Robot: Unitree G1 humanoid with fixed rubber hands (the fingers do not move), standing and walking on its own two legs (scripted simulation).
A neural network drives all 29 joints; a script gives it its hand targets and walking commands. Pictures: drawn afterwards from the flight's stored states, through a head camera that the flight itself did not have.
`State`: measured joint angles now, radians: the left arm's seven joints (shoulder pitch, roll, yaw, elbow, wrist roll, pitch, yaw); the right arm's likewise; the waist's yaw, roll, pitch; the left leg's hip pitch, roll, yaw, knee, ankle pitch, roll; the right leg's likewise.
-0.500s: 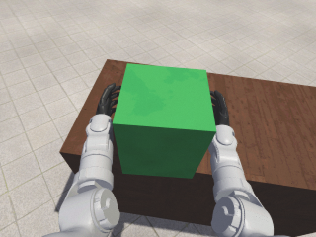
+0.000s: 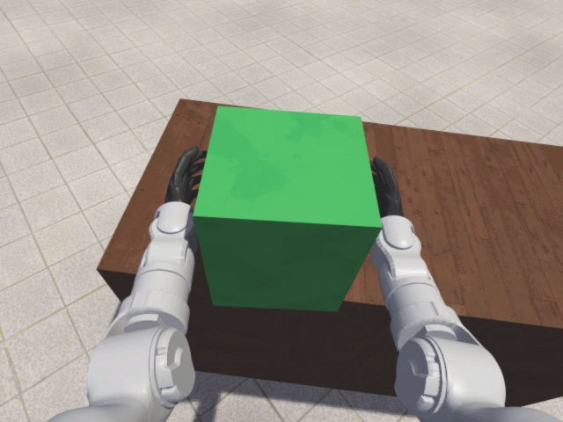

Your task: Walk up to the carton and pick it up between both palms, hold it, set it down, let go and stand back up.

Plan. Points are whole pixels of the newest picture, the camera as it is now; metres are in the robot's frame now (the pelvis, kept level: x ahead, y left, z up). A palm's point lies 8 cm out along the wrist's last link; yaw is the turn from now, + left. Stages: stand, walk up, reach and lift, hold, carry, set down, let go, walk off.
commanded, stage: set down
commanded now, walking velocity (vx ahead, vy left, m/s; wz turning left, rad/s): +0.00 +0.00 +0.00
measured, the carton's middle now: (282, 216) +0.41 +0.01 +0.04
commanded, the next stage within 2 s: none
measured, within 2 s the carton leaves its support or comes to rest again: neither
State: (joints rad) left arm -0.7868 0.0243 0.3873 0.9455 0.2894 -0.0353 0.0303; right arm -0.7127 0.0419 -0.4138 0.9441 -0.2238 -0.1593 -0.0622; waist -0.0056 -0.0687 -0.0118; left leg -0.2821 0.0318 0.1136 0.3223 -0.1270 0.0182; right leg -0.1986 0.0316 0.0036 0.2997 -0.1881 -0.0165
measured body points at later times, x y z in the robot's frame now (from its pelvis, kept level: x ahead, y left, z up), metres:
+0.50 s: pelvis -0.01 +0.00 -0.02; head +0.01 +0.03 +0.43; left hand +0.43 +0.22 +0.10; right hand +0.44 -0.19 +0.11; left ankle +0.02 +0.11 -0.75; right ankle -0.03 -0.11 -0.75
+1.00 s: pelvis -0.02 -0.01 -0.01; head -0.01 +0.02 +0.44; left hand +0.45 +0.21 +0.18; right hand +0.44 -0.17 +0.18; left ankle +0.02 +0.11 -0.75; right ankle -0.03 -0.11 -0.75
